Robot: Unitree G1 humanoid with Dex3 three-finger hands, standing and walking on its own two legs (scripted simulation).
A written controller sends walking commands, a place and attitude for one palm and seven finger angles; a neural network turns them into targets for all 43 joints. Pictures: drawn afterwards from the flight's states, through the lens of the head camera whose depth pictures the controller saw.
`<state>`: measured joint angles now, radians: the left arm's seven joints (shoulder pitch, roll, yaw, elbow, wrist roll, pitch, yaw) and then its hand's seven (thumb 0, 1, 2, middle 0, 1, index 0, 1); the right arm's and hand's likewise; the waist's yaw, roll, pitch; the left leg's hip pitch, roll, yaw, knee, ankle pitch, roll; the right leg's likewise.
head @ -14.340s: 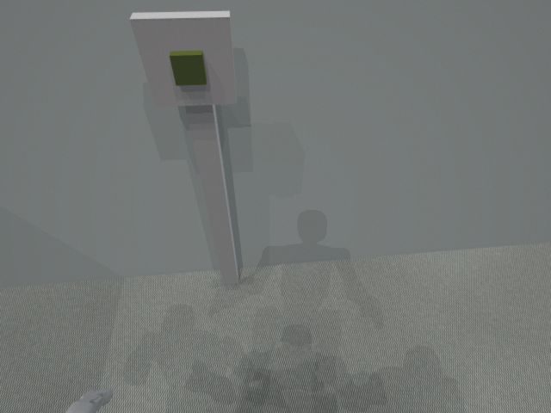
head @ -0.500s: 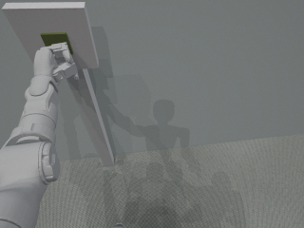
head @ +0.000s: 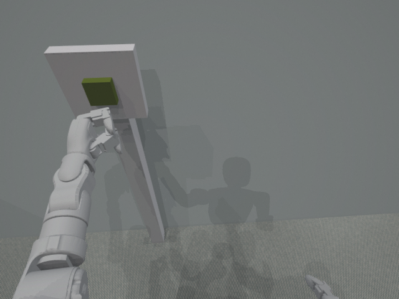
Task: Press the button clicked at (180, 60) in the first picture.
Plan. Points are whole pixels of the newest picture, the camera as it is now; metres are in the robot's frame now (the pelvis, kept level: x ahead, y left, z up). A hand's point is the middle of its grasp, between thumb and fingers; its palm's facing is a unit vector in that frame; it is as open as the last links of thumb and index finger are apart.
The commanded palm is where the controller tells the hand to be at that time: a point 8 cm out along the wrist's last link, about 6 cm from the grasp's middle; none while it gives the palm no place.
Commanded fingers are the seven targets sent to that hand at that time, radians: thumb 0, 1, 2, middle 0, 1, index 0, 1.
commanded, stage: pull the fist back off the button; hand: left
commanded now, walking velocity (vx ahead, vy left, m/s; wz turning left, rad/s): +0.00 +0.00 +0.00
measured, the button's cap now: (101, 91) +0.49 +0.23 +0.18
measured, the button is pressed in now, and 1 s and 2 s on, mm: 0 0 0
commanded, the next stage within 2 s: draw the hand back to the body in 0.14 s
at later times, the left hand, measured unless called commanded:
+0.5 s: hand (104, 154) +0.33 +0.18 +0.16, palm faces +0.10 -1.00 -0.01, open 3.1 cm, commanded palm +0.29 +0.24 +0.16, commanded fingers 0.00 0.90 0.90 -1.30 -1.50 -1.30 -1.50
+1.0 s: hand (63, 205) +0.23 +0.21 +0.16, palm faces +0.31 -0.92 -0.23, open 3.1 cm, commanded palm +0.18 +0.26 +0.18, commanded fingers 0.00 0.90 0.90 -1.30 -1.50 -1.30 -1.50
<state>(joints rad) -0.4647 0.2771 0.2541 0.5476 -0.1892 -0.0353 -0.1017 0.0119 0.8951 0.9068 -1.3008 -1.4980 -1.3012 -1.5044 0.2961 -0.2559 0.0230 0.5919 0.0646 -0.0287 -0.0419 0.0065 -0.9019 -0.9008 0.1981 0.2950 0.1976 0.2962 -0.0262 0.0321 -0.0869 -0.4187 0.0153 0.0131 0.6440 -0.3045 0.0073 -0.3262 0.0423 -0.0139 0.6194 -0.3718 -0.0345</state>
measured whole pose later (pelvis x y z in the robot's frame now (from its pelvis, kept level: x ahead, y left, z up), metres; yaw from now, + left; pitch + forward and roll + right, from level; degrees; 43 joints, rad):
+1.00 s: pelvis -0.03 -0.01 +0.02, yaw +1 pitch -5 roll +0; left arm 0.15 0.30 0.18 -0.15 -0.10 -0.05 0.07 0.02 0.90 0.90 -1.30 -1.50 -1.30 -1.50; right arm 0.16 -0.23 0.06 0.62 0.02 -0.07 -0.09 0.01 -0.90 -0.90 0.20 0.30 0.20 0.30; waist 0.04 0.05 0.03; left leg -0.19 0.01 -0.01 0.44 -0.17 -0.01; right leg -0.09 0.04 -0.04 0.42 -0.25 -0.05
